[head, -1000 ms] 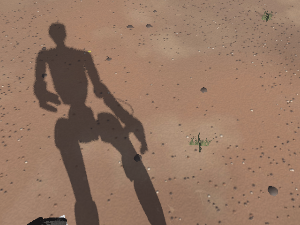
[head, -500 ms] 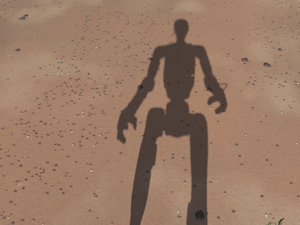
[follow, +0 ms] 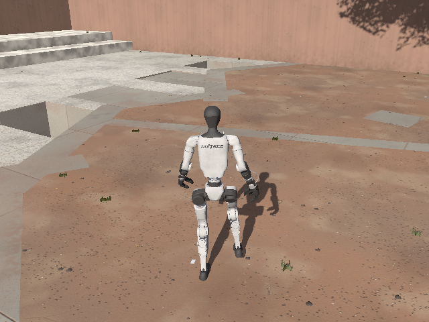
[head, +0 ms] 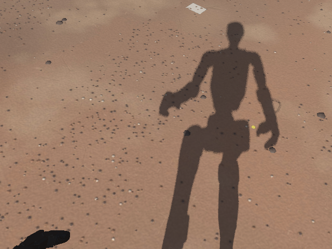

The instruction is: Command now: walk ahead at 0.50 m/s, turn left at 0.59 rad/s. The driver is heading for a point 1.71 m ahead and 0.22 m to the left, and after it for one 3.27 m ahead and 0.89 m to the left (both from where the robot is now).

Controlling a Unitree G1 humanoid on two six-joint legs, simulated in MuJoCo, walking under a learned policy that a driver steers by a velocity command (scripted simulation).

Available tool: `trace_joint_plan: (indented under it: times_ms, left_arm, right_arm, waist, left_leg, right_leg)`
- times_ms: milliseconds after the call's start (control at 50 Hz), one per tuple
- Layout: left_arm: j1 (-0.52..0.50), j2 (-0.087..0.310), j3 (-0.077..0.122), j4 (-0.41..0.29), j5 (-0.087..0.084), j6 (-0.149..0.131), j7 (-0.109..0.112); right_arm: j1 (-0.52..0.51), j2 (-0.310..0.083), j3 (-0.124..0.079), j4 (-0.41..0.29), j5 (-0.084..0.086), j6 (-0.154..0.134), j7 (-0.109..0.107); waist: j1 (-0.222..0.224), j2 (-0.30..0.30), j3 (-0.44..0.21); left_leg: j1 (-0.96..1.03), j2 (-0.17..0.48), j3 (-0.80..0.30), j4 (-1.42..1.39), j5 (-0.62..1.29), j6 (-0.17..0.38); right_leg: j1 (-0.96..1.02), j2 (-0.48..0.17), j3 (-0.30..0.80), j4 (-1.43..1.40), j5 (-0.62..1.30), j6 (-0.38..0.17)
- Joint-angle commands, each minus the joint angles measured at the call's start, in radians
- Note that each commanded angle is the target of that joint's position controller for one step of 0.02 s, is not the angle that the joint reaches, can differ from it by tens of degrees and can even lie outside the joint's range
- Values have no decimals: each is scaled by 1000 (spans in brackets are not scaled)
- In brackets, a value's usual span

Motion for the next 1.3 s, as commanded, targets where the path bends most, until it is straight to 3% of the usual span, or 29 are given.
trace_joint_plan:
  times_ms: [20, 100, 140, 160, 180, 200, 220, 280, 360, 560, 600, 640, 660, 680, 700, 720, 760, 820, 880, 980, 1080, 1140, 1180, 1200, 1220, 1240, 1260, 1280, 1300]
  left_arm:
    - [-104, 76, 16, -88, -13, -22, -11]
    - [-51, 121, 39, -82, -18, -38, -17]
    - [140, 169, 66, -47, -1, -47, -4]
    - [274, 248, 86, -34, 18, -44, 4]
    - [328, 240, 89, -1, -3, -29, -6]
    - [280, 152, 66, -18, -15, -23, -6]
    - [236, 116, 55, -26, -11, -14, 0]
    - [158, 70, 37, -12, 4, -10, 7]
    - [170, 105, 52, 24, -4, -24, 8]
    - [250, 188, 70, 90, -31, 14, 13]
    - [247, 219, 80, 91, -40, 27, 18]
    - [247, 223, 77, 95, -48, 39, 25]
    - [260, 181, 58, 87, -27, 34, 27]
    - [376, 29, 4, 39, 11, 13, 8]
    - [311, 114, 16, 62, -25, -14, -4]
    - [199, 168, 34, 28, -68, -23, -10]
    - [160, 141, 28, 31, -44, -25, -1]
    - [252, 108, 28, 74, -40, 18, -2]
    - [203, 78, 25, 65, -37, 43, 6]
    - [90, 44, 16, 35, -30, 27, -14]
    - [-31, 26, 4, -33, -28, 24, -45]
    - [-13, 53, 17, -65, -27, 27, -62]
    - [149, 115, 50, -43, -28, 36, -57]
    - [309, 172, 81, -11, -30, 40, -43]
    - [408, 285, 113, 1, -29, 47, -22]
    - [387, 274, 101, -22, -36, 38, -24]
    - [379, 202, 81, -25, -29, 33, -24]
    - [332, 167, 72, -28, -29, 28, -21]
    - [265, 142, 63, -38, -30, 27, -20]
  right_arm:
    - [17, -177, -53, -41, 9, -8, -10]
    - [14, -163, -53, -31, 8, 5, -15]
    - [-1, -93, -27, -45, 0, 6, -10]
    - [79, -32, -8, -67, 5, 1, -10]
    - [137, -58, -3, -83, 22, -5, -13]
    - [80, -151, -25, -65, 27, -2, -13]
    - [-6, -173, -33, -77, 17, 4, -13]
    - [-54, -124, -34, -94, 9, 15, -1]
    - [-94, -68, -20, -118, 7, 26, 5]
    - [-328, -46, -4, -189, 11, 8, 61]
    - [-296, -80, -21, -195, 4, 13, 64]
    - [-81, -144, -62, -145, 1, 19, 54]
    - [93, -204, -91, -97, 5, 28, 35]
    - [72, -309, -97, -94, 9, 20, 24]
    - [110, -220, -70, -118, 3, 7, 28]
    - [70, -180, -54, -100, -10, -6, 34]
    - [-51, -129, -36, -88, -14, -20, 33]
    - [-112, -93, -25, -73, -26, -47, 32]
    - [-106, -106, -31, -33, -36, -68, 24]
    - [-95, -115, -29, 6, -33, -70, 7]
    - [-17, -140, -41, 68, -15, -41, -1]
    - [-36, -173, -51, 72, -7, -13, -15]
    - [-57, -194, -55, 65, -6, 5, -29]
    - [-70, -186, -48, 59, -4, 5, -36]
    - [18, -88, -16, 19, -33, -15, -27]
    - [23, -48, 9, 4, -33, -54, -7]
    - [-92, -130, -12, -16, 8, -85, 13]
    - [-152, -132, -8, -40, 24, -101, 18]
    - [-166, -123, -8, -38, 4, -106, 12]
  waist:
    - [-4, 113, -24]
    - [37, 164, -38]
    - [135, 131, -168]
    - [143, -63, -325]
    - [127, -293, -373]
    - [145, -158, -235]
    - [150, -87, -136]
    - [94, -81, -23]
    - [88, -53, -8]
    - [152, -24, 47]
    - [111, -51, 6]
    - [-24, -39, -121]
    - [-104, 30, -213]
    - [24, 314, -315]
    - [-53, 197, -458]
    - [-67, 145, -299]
    - [8, 77, -139]
    - [79, 98, -101]
    - [76, 77, -28]
    - [33, 76, 16]
    - [-17, 59, 59]
    - [23, 102, 10]
    - [121, 131, -102]
    - [211, 96, -184]
    - [182, -125, -307]
    - [152, -172, -446]
    - [206, -83, -374]
    - [186, -29, -240]
    - [135, 44, -143]
  left_leg:
    - [-88, 221, -196, -82, 119, 130]
    - [3, 250, -302, 37, 134, 102]
    - [-70, 167, -241, 278, 161, 46]
    - [-342, 46, -107, 606, -79, -29]
    - [-578, 35, -49, 835, -378, -59]
    - [-656, 98, -66, 924, -304, -69]
    - [-658, 131, -27, 938, -225, -74]
    - [-560, 207, 0, 837, -100, -78]
    - [-584, 230, 25, 729, -12, -97]
    - [-512, 189, 153, 289, 194, -45]
    - [-418, 132, 205, 266, 90, -5]
    - [-86, 53, 232, 191, 99, 58]
    - [228, 113, 107, 181, 126, 101]
    - [553, 410, -451, 108, -28, 274]
    - [567, 490, -663, -27, -137, 307]
    - [460, 461, -490, -43, -53, 250]
    - [186, 386, -247, -63, 149, 187]
    - [11, 348, -95, -162, 253, 176]
    - [-24, 335, 32, -220, 298, 157]
    - [15, 297, 199, -251, 305, 92]
    - [210, 363, 245, -195, 409, 79]
    - [294, 381, 279, -51, 791, 49]
    - [270, 360, 307, 200, 1050, 14]
    - [132, 319, 327, 434, 944, -23]
    - [-267, 201, 319, 815, 321, -88]
    - [-534, 21, 108, 1050, -359, -114]
    - [-646, 93, -1, 1077, -307, -87]
    - [-667, 138, 17, 1003, -220, -67]
    - [-630, 179, 31, 896, -162, -69]
  right_leg:
    - [151, 60, -31, -105, 75, -5]
    - [238, 71, -21, -173, -79, -54]
    - [557, -12, 22, -204, -92, -129]
    - [918, -233, 327, -216, -201, -248]
    - [1023, -362, 687, -322, -477, -336]
    - [915, -332, 619, -362, -612, -301]
    - [796, -292, 465, -369, -535, -262]
    - [559, -191, 196, -440, -268, -231]
    - [537, -193, 38, -501, -92, -264]
    - [696, -204, -230, -466, 151, -204]
    - [741, -208, -269, -351, 466, -183]
    - [669, -181, -311, -48, 656, -153]
    - [444, -146, -312, 220, 418, -118]
    - [5, 32, -266, 586, -529, -60]
    - [-60, 52, -49, 713, -608, -70]
    - [-135, 10, -44, 726, -529, -84]
    - [-73, -70, -51, 584, -384, -88]
    - [61, -96, -37, 514, -288, -64]
    - [-8, -81, -5, 412, -168, -36]
    - [0, -37, -50, 110, 121, -42]
    - [-78, -15, -101, -33, 57, -89]
    - [-10, 45, -175, -49, -108, -139]
    - [219, 122, -221, -47, -181, -189]
    - [482, 132, -176, -112, -117, -233]
    - [881, -115, 240, -107, -119, -379]
    - [1075, -270, 732, -282, -255, -527]
    - [1042, -246, 636, -337, -311, -465]
    - [902, -208, 495, -348, -283, -420]
    - [740, -165, 389, -359, -185, -387]
Velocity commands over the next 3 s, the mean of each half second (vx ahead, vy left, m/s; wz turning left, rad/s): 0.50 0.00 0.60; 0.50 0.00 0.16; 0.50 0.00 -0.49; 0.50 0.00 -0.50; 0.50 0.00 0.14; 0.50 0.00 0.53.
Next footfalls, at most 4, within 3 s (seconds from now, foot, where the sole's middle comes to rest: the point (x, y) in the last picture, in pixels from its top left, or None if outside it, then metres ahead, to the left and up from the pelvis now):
0.14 right None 0.26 -0.15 -0.78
0.66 left None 0.47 0.19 -0.78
1.20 right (132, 166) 0.84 0.10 -0.78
1.66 left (84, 124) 1.09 0.34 -0.78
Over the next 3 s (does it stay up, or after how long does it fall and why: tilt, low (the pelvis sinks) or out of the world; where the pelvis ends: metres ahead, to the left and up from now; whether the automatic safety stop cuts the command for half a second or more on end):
stays up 1.63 0.16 0.00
